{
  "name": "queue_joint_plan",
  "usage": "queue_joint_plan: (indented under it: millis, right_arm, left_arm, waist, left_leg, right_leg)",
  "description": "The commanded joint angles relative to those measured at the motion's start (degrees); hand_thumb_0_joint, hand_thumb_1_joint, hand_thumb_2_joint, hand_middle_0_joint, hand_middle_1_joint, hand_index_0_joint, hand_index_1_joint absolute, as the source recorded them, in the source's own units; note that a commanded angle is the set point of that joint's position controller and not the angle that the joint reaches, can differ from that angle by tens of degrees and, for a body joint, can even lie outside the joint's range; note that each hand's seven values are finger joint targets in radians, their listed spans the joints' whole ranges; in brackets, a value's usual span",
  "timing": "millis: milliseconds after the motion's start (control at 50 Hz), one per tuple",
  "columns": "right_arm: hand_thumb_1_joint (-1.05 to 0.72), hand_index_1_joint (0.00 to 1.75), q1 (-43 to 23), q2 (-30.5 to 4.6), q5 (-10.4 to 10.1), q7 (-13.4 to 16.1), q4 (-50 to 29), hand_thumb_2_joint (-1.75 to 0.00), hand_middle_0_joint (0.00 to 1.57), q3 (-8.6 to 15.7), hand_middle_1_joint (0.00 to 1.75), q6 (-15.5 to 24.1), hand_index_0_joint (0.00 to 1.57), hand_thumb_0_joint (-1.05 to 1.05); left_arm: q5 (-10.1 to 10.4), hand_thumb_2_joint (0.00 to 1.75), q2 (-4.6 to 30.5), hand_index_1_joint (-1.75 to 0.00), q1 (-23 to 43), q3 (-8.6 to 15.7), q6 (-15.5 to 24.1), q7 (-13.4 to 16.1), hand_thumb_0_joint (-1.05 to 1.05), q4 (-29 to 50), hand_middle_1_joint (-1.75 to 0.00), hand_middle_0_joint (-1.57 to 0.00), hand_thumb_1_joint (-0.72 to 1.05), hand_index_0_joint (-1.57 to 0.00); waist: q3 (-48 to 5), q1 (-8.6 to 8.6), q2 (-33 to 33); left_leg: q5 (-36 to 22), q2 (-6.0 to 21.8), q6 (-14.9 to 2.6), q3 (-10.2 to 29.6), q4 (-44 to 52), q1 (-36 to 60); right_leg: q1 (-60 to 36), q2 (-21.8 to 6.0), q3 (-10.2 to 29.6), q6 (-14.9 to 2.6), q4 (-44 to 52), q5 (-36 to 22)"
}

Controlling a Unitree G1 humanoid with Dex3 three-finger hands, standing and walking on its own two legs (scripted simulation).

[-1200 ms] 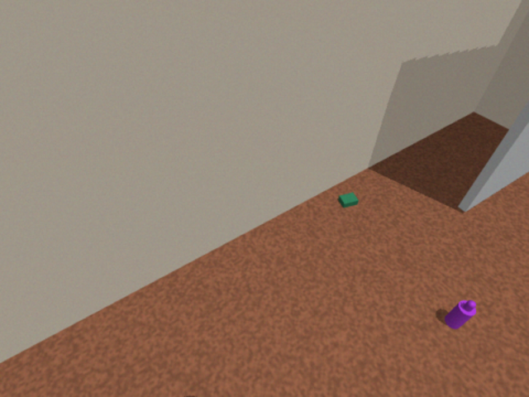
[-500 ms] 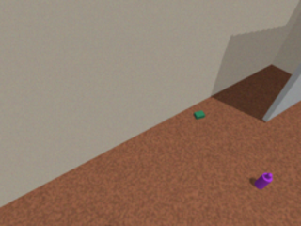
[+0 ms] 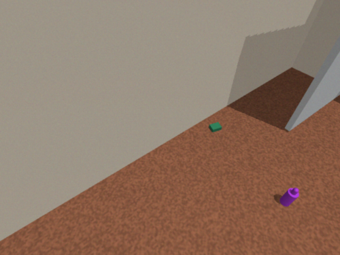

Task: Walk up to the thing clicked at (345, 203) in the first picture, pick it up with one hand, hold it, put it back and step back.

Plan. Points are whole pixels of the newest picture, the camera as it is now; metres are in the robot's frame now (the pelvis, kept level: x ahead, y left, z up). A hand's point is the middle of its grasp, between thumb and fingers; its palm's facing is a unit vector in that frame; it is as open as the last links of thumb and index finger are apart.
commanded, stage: walk up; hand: left
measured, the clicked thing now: (215, 127) +1.20 -0.32 -0.76
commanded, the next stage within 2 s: none
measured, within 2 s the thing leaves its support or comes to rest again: neither
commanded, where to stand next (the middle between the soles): +0.78 -0.25 m, yaw -42 degrees
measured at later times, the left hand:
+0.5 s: hand (127, 229) +0.24 +0.14 -0.13, palm faces -0.25 -0.89 -0.38, open 7.4 cm
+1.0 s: hand (160, 126) +0.62 +0.07 -0.13, palm faces -0.51 -0.77 -0.39, open 7.4 cm
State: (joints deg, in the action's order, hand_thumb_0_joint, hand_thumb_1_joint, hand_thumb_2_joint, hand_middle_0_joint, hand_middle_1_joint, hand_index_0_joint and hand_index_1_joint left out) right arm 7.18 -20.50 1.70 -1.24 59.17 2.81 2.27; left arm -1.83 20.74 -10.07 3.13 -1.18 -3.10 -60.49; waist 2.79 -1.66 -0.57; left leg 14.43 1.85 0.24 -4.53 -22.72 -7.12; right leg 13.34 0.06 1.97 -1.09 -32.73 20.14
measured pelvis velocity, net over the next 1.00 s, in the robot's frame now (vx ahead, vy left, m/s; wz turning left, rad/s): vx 0.39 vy -0.12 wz -0.50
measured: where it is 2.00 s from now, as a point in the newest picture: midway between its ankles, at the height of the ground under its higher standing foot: (204, 182)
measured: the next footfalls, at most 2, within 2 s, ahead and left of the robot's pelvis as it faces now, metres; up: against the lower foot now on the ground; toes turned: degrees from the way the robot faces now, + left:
right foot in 0.24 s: +0.16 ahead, -0.22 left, +0.00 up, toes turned -15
left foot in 0.72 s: +0.47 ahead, -0.03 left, +0.00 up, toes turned -21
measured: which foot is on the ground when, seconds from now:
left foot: down 0.00-0.26, up 0.28-0.70, down 0.72-1.00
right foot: up 0.00-0.22, down 0.24-0.76, up 0.78-1.00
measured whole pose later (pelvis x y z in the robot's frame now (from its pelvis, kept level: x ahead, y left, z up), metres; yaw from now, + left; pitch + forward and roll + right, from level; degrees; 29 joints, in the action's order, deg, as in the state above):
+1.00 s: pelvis +0.39 -0.12 +0.00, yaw -29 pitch -1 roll +0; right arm 19.0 -22.4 1.3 -2.9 44.8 3.1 3.9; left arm 1.3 25.8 -15.1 3.2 3.8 -2.1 -46.2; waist 5.8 3.2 -1.1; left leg 16.3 2.8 -0.9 -7.8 -27.5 -9.6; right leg 29.0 -2.0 1.5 -1.1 -53.9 18.3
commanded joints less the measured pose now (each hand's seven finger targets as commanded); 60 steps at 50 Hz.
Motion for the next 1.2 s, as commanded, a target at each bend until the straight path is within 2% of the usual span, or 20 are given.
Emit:
queue_joint_plan:
  millis: [0,60,180,220,240,260,280,380,580,680,700,720,740,760,880,1000,1100,1120,1160,1180]
  right_arm:
    - [-0.9,0.3,3.9,-20.9,0.1,1.0,-7.0,-0.9,0.2,7.0,0.3,2.1,0.2,0.0]
    - [-0.9,0.3,-2.6,-18.9,0.9,0.6,-10.5,-0.9,0.2,6.4,0.3,2.8,0.2,0.0]
    - [-0.9,0.3,-4.1,-18.4,0.7,-0.5,-12.7,-0.9,0.2,6.4,0.3,1.8,0.2,0.0]
    - [-0.9,0.3,-3.7,-15.3,0.6,-0.7,-13.5,-0.9,0.2,5.0,0.3,1.0,0.2,0.0]
    - [-0.9,0.3,-2.2,-9.9,0.1,-1.1,-15.5,-0.9,0.2,3.0,0.3,1.0,0.2,0.0]
    - [-0.9,0.3,-2.1,-11.4,-0.9,-1.6,-17.6,-0.9,0.2,2.8,0.3,1.0,0.2,0.0]
    - [-0.9,0.3,-3.1,-15.9,-0.3,-1.3,-16.9,-0.9,0.2,4.0,0.3,0.9,0.2,0.0]
    - [-0.9,0.3,5.8,-14.8,-1.6,-1.9,-12.6,-0.9,0.2,3.8,0.3,0.6,0.2,0.0]
    - [-0.9,0.3,-2.9,-14.0,0.8,-3.1,-19.3,-0.9,0.2,4.5,0.3,1.4,0.2,0.0]
    - [-0.9,0.3,6.7,-14.1,0.5,-2.6,-17.3,-0.9,0.2,5.6,0.3,2.8,0.2,0.0]
    - [-0.9,0.3,14.4,-16.9,0.8,-2.1,-15.4,-0.9,0.2,6.8,0.3,3.2,0.2,0.0]
    - [-0.9,0.3,20.7,-20.7,1.8,-1.4,-14.9,-0.9,0.2,8.1,0.3,3.8,0.2,0.0]
    - [-0.9,0.3,18.5,-22.1,1.2,-1.2,-16.1,-0.9,0.2,8.2,0.3,3.8,0.2,0.0]
    - [-0.9,0.3,13.9,-23.7,-0.3,-1.5,-16.8,-0.9,0.2,8.6,0.3,3.5,0.2,0.0]
    - [-0.9,0.3,11.5,-16.1,-1.3,-0.9,-17.9,-0.9,0.2,5.0,0.3,3.7,0.2,0.0]
    - [-0.9,0.3,12.6,-17.1,-0.8,-1.1,-19.8,-0.9,0.2,4.9,0.3,2.4,0.2,0.0]
    - [-0.9,0.3,9.8,-14.8,-1.1,-1.6,-21.6,-0.9,0.2,4.0,0.3,0.8,0.2,0.0]
    - [-0.9,0.3,11.6,-12.0,-1.0,-1.6,-21.8,-0.9,0.2,2.9,0.3,0.8,0.2,0.0]
    - [-0.9,0.3,15.7,-12.8,-0.7,-1.6,-21.6,-0.9,0.2,2.5,0.3,-0.5,0.2,0.0]
    - [-0.9,0.3,13.9,-17.1,-0.2,-1.0,-20.9,-0.9,0.2,3.9,0.3,-1.3,0.2,0.0]
  left_arm:
    - [-0.4,0.9,14.4,-0.3,10.9,4.1,1.4,-1.8,0.0,11.1,-0.3,-0.2,0.9,-0.2]
    - [0.5,0.9,12.1,-0.3,2.1,4.1,1.2,-3.5,0.0,9.9,-0.3,-0.2,0.9,-0.2]
    - [0.1,0.9,12.4,-0.3,-2.3,5.1,1.9,-3.8,0.0,10.4,-0.3,-0.2,0.9,-0.2]
    - [-0.1,0.9,16.9,-0.3,-16.4,7.3,3.0,-1.9,0.0,6.8,-0.3,-0.2,0.9,-0.2]
    - [0.0,0.9,21.7,-0.3,-21.0,8.8,3.6,-0.6,0.0,6.5,-0.3,-0.2,0.9,-0.2]
    - [0.4,0.9,25.4,-0.3,-18.3,8.7,3.9,-0.4,0.0,9.4,-0.3,-0.2,0.9,-0.2]
    - [1.3,0.9,26.3,-0.3,-13.4,8.7,3.8,-0.4,0.0,10.8,-0.3,-0.2,0.9,-0.2]
    - [2.2,0.9,18.4,-0.3,-5.8,5.9,5.2,1.6,0.0,13.4,-0.3,-0.2,0.9,-0.2]
    - [1.6,0.9,18.3,-0.3,-12.4,5.6,7.9,1.8,0.0,16.4,-0.3,-0.2,0.9,-0.2]
    - [1.7,0.9,17.3,-0.3,-8.2,4.6,7.7,2.7,0.0,18.5,-0.3,-0.2,0.9,-0.2]
    - [1.6,0.9,15.0,-0.3,-9.4,3.8,7.7,2.8,0.0,19.0,-0.3,-0.2,0.9,-0.2]
    - [2.4,0.9,10.2,-0.3,-13.2,2.2,7.6,2.8,0.0,19.1,-0.3,-0.2,0.9,-0.2]
    - [3.0,0.9,9.7,-0.3,-15.3,1.8,7.3,3.3,0.0,18.6,-0.3,-0.2,0.9,-0.2]
    - [2.4,0.9,14.2,-0.3,-18.1,2.4,6.8,4.0,0.0,17.2,-0.3,-0.2,0.9,-0.2]
    - [3.4,0.9,12.5,-0.3,-12.2,2.3,6.4,1.6,0.0,15.8,-0.3,-0.2,0.9,-0.2]
    - [2.2,0.9,11.7,-0.3,-4.5,2.3,6.2,0.9,0.0,18.6,-0.3,-0.2,0.9,-0.2]
    - [1.7,0.9,14.1,-0.3,-11.2,3.9,7.3,2.0,0.0,15.4,-0.3,-0.2,0.9,-0.2]
    - [1.7,0.9,17.0,-0.3,-16.0,5.3,7.6,2.6,0.0,14.2,-0.3,-0.2,0.9,-0.2]
    - [2.0,0.9,23.9,-0.3,-18.3,6.8,7.9,3.9,0.0,16.1,-0.3,-0.2,0.9,-0.2]
    - [2.5,0.9,24.1,-0.3,-15.7,6.8,7.6,4.1,0.0,16.7,-0.3,-0.2,0.9,-0.2]
  waist:
    - [1.5,6.39,3.4]
    - [0.9,1.1,8.8]
    - [0.1,-0.59,6.9]
    - [-6.1,-7.86,-9.0]
    - [-3.8,-9.65,-24.1]
    - [-2.1,-6.78,-23.2]
    - [0.6,-4.81,-13.4]
    - [0.5,1.87,-6.4]
    - [3.7,-1.39,-2.8]
    - [-2.0,5.02,-3.6]
    - [-6.8,8.57,2.9]
    - [-11.6,10.55,14.7]
    - [-8.9,7.75,17.1]
    - [-9.0,4.9,15.0]
    - [-1.0,3.25,8.9]
    - [-0.9,6.01,10.1]
    - [-5.0,0.45,2.3]
    - [-7.9,-2.14,-4.4]
    - [-9.6,-2.58,-11.0]
    - [-7.7,-2.58,-8.8]
  left_leg:
    - [17.3,28.2,-13.94,23.2,15.4,5.0]
    - [12.6,21.0,-12.15,9.8,13.6,5.1]
    - [10.9,12.9,-7.61,-5.1,-1.1,-6.9]
    - [2.2,7.2,-5.88,-8.8,-28.8,-15.2]
    - [18.7,0.3,-2.88,-7.8,-44.2,-27.9]
    - [21.9,-3.4,-0.55,0.5,-49.9,-35.3]
    - [19.0,1.1,-0.01,6.0,-49.2,-32.1]
    - [3.1,6.0,-1.84,7.7,-40.1,-22.5]
    - [-4.0,5.7,0.75,7.4,-18.2,-25.9]
    - [-4.6,1.3,-1.58,2.9,-7.2,-4.5]
    - [-1.9,1.5,-3.5,5.4,-5.0,6.2]
    - [7.8,11.7,-6.78,19.7,-1.0,16.8]
    - [13.1,22.0,-10.28,39.4,7.1,18.0]
    - [15.8,25.5,-14.58,44.6,7.5,14.9]
    - [-21.9,12.5,-10.54,8.3,4.0,-1.2]
    - [-27.1,13.5,-13.04,2.7,1.4,1.4]
    - [-15.9,10.0,-8.55,-1.1,-12.9,-7.2]
    - [-11.1,7.0,-6.39,-2.6,-24.3,-13.5]
    - [17.7,-1.3,-2.05,3.2,-43.2,-29.6]
    - [19.3,1.1,-1.8,6.2,-47.3,-30.4]
  right_leg:
    - [23.7,-7.9,3.8,0.41,-20.7,5.5]
    - [19.4,-9.1,0.7,1.15,-16.5,1.6]
    - [0.5,-3.9,-10.0,0.7,-5.9,-7.2]
    - [-15.8,0.9,-8.6,-1.29,-1.3,-3.4]
    - [-19.4,-7.0,9.3,-4.6,10.0,10.6]
    - [-14.7,-18.8,41.4,-10.56,25.0,22.4]
    - [-8.3,-22.7,48.2,-14.43,26.8,30.5]
    - [-1.8,-11.4,20.6,-8.04,19.3,5.1]
    - [-3.5,-11.1,18.1,-10.14,16.3,0.3]
    - [1.9,-8.0,12.0,-6.81,0.8,-21.9]
    - [5.2,-3.9,8.6,-4.7,-13.3,-24.3]
    - [15.9,1.2,4.8,-2.16,-28.9,-15.3]
    - [27.0,6.6,0.7,-1.17,-34.6,8.0]
    - [26.4,1.7,4.4,-2.29,-39.9,9.7]
    - [16.4,-2.6,2.0,-0.36,-29.1,-2.3]
    - [13.4,-2.9,-4.5,0.5,-8.4,-7.0]
    - [-8.1,0.3,-6.1,-1.95,2.5,-14.2]
    - [-17.3,-1.0,-0.7,-3.57,3.9,-10.9]
    - [-22.5,-23.7,38.7,-11.78,15.4,2.2]
    - [-18.8,-24.8,41.2,-15.68,15.0,6.0]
